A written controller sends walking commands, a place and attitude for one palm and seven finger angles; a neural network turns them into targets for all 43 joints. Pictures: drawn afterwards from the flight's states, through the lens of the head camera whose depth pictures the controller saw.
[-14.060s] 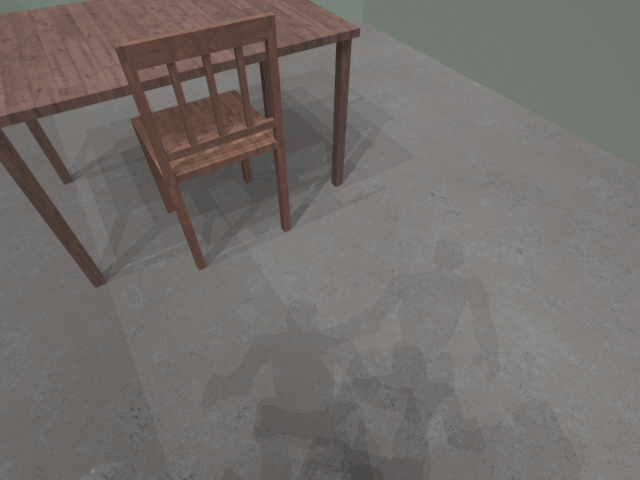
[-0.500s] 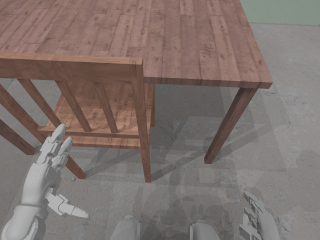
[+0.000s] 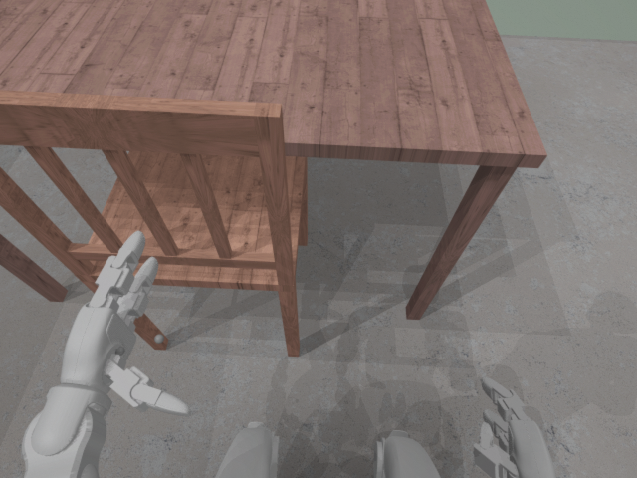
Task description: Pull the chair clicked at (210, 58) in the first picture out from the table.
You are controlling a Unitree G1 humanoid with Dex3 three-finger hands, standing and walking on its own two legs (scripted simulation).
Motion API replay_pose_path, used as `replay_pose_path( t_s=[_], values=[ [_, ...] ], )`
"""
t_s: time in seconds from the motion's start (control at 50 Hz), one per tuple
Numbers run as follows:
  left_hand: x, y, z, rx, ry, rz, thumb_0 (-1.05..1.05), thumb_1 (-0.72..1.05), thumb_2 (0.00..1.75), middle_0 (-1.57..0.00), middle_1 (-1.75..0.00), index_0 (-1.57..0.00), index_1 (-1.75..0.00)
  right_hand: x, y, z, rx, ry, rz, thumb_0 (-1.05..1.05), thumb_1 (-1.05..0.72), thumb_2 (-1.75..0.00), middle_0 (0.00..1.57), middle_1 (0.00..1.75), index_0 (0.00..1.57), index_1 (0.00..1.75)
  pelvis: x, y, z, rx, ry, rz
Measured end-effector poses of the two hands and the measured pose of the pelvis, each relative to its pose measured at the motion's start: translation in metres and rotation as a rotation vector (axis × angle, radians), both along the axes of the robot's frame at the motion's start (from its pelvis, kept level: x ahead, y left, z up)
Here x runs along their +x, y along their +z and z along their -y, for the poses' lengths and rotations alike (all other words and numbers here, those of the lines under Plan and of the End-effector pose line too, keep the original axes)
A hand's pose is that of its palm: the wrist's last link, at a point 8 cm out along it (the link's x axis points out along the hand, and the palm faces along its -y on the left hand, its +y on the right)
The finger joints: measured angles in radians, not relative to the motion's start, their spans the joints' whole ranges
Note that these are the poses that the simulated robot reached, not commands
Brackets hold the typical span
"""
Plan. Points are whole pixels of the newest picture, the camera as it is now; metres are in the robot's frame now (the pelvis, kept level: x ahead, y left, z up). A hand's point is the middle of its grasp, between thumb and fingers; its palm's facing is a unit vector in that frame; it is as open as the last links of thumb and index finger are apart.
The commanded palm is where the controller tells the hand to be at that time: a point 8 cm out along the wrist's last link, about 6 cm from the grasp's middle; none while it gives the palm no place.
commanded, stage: aim the fingers beside a spindle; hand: left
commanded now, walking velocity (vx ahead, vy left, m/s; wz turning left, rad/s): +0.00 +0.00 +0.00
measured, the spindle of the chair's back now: (146, 208) +0.47 +0.29 +0.01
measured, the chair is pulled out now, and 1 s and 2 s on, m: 0.00 0.00 0.00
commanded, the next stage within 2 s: push the fingers through the gap in 1.70 s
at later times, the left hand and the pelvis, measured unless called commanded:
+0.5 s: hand (181, 322) +0.29 +0.18 +0.03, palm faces -0.05 -1.00 -0.05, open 16.9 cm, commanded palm +0.27 +0.24 +0.03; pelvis +0.00 +0.00 -0.01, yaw +0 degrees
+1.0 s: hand (205, 305) +0.32 +0.17 +0.01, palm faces -0.05 -1.00 -0.05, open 16.9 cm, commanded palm +0.30 +0.22 +0.01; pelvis -0.01 +0.00 -0.02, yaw +0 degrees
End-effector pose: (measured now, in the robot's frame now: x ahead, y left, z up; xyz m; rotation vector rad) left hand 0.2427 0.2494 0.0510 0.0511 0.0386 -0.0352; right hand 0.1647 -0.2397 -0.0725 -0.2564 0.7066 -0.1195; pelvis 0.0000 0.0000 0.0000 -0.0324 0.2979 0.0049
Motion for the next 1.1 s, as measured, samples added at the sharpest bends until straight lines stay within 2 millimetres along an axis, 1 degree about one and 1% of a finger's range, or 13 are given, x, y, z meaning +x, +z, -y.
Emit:
replay_pose_path(
  t_s=[0.12, 0.24, 0.42, 0.64, 0.84, 0.98, 1.1],
  values=[
    [0.008, -0.004, 0.001, -0.002, -0.001, -0.003, -0.01, -0.49, 0.3, -0.07, -0.08, -0.06, -0.08, -0.007, -0.004, 0.0, 0.001, -0.013, -0.026, 0.01, -0.9, -0.9, 0.2, 0.3, 0.2, 0.3, 0.001, -0.001, -0.002, 0.001, -0.004, -0.012],
    [0.012, -0.007, 0.006, -0.001, -0.006, 0.002, -0.01, -0.49, 0.3, -0.07, -0.08, -0.06, -0.08, -0.011, -0.009, -0.001, 0.004, -0.015, -0.046, 0.01, -0.9, -0.9, 0.2, 0.3, 0.2, 0.3, 0.001, -0.004, -0.004, 0.002, -0.006, -0.024],
    [0.02, -0.016, 0.009, 0.0, -0.003, 0.007, -0.01, -0.49, 0.3, -0.07, -0.08, -0.06, -0.08, -0.01, -0.017, -0.004, 0.005, -0.003, -0.061, 0.01, -0.9, -0.9, 0.2, 0.3, 0.2, 0.3, -0.001, -0.01, -0.005, 0.003, -0.006, -0.039],
    [0.035, -0.023, 0.021, -0.007, -0.018, 0.014, -0.01, -0.49, 0.3, -0.06, -0.08, -0.06, -0.08, -0.009, -0.025, -0.004, 0.012, -0.001, -0.076, 0.01, -0.9, -0.9, 0.2, 0.3, 0.2, 0.3, -0.004, -0.015, -0.004, 0.006, -0.008, -0.055],
    [0.043, -0.031, 0.024, 0.003, -0.004, 0.018, -0.01, -0.49, 0.3, -0.07, -0.08, -0.06, -0.08, -0.016, -0.033, 0.001, 0.012, -0.008, -0.112, 0.01, -0.9, -0.9, 0.2, 0.3, 0.2, 0.3, -0.005, -0.019, -0.001, 0.009, -0.009, -0.064],
    [0.056, -0.038, 0.029, 0.0, -0.016, 0.019, -0.01, -0.49, 0.3, -0.07, -0.08, -0.06, -0.08, -0.023, -0.042, 0.007, 0.003, -0.019, -0.143, 0.01, -0.9, -0.9, 0.2, 0.3, 0.2, 0.3, -0.008, -0.024, 0.001, 0.011, -0.011, -0.076],
    [0.066, -0.042, 0.029, -0.001, -0.007, 0.021, -0.01, -0.49, 0.3, -0.07, -0.08, -0.06, -0.08, -0.029, -0.047, 0.01, 0.002, -0.035, -0.165, 0.01, -0.9, -0.9, 0.2, 0.3, 0.2, 0.3, -0.008, -0.027, 0.002, 0.014, -0.015, -0.087]
  ],
)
